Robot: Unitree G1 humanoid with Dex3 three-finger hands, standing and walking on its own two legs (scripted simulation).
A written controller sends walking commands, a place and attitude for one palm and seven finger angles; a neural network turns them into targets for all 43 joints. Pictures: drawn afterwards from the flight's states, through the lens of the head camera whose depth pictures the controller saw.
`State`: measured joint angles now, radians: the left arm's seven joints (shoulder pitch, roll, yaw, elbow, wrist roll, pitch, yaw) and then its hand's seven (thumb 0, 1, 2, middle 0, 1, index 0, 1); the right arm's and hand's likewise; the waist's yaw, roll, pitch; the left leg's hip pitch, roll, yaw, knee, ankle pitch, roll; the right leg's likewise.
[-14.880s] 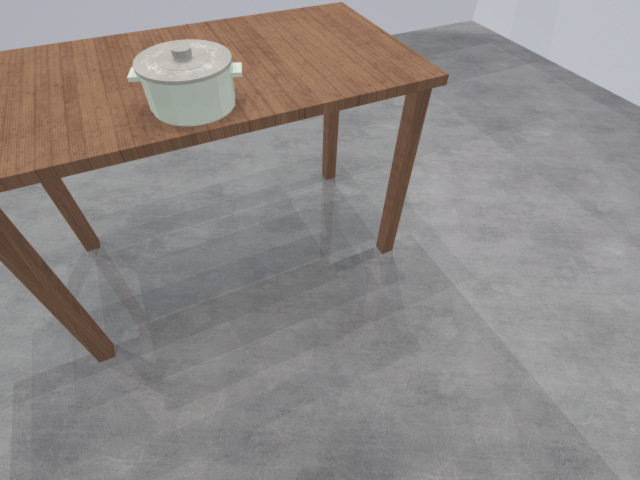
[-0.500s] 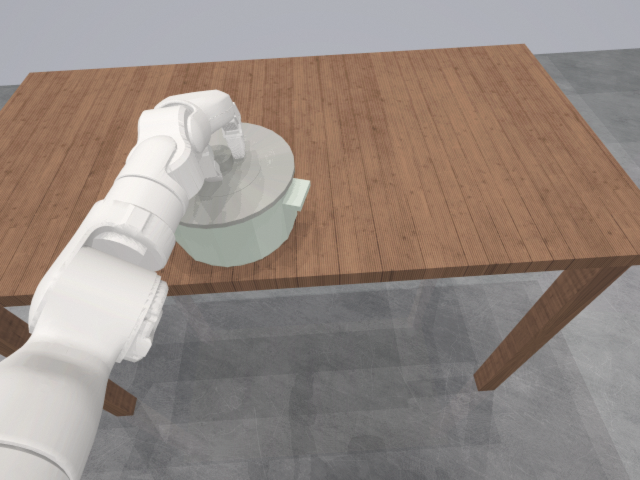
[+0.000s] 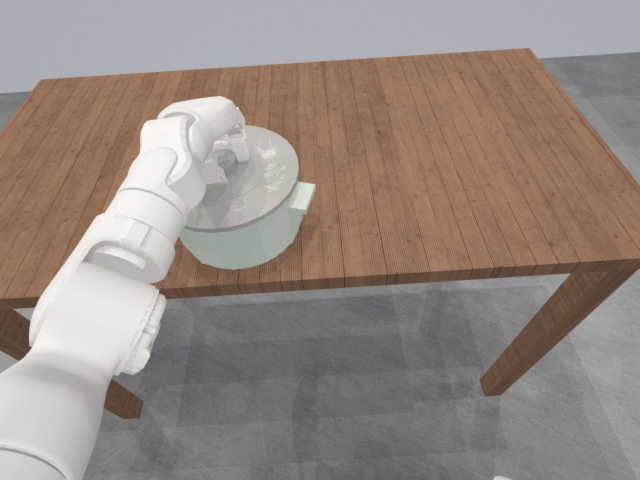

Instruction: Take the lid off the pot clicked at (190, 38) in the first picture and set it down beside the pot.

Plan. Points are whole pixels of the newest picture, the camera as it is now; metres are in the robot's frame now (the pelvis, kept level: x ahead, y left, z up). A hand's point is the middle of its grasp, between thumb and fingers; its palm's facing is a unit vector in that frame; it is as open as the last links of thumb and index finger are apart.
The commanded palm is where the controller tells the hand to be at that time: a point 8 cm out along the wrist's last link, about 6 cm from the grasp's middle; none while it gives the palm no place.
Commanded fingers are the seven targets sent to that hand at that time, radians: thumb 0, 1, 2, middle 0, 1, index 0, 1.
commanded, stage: lift the lid straight up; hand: left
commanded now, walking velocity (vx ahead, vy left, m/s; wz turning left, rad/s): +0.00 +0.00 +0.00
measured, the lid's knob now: (222, 162) +0.51 +0.11 +0.12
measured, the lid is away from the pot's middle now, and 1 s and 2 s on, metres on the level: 0.00 0.02 0.01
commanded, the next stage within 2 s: move the lid sideways beside the pot in 1.82 s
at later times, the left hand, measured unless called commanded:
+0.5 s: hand (196, 142) +0.48 +0.13 +0.18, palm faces -0.34 -0.08 -0.94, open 7.1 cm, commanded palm +0.47 +0.13 +0.26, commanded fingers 0.00 0.80 0.79 -0.96 -1.09 -0.87 -1.02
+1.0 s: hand (178, 112) +0.47 +0.13 +0.23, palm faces -0.29 -0.08 -0.95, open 7.1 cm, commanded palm +0.47 +0.13 +0.30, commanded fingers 0.00 0.80 0.79 -0.96 -1.09 -0.87 -1.02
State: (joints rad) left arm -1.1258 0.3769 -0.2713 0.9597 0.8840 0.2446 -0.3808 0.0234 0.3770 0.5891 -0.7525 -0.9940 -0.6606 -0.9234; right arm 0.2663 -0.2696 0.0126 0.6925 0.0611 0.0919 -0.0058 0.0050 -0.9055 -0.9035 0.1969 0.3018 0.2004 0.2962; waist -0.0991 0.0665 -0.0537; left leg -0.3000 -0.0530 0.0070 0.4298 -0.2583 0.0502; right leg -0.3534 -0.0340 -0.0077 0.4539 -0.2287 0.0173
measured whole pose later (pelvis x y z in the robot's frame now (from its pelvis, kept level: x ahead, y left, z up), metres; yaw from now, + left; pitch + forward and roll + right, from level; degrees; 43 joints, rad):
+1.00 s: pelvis -0.01 +0.00 +0.00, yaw +1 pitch +6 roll +0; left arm -1.33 0.43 -0.29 1.01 0.90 0.29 -0.51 -0.02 0.37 0.60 -0.80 -1.01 -0.66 -0.91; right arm 0.28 -0.27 0.02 0.70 0.06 0.02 -0.02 0.01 -0.90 -0.90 0.20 0.30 0.20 0.30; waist -0.10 0.06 -0.05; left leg -0.28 -0.06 0.00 0.42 -0.23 0.05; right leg -0.33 -0.04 -0.02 0.45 -0.21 0.02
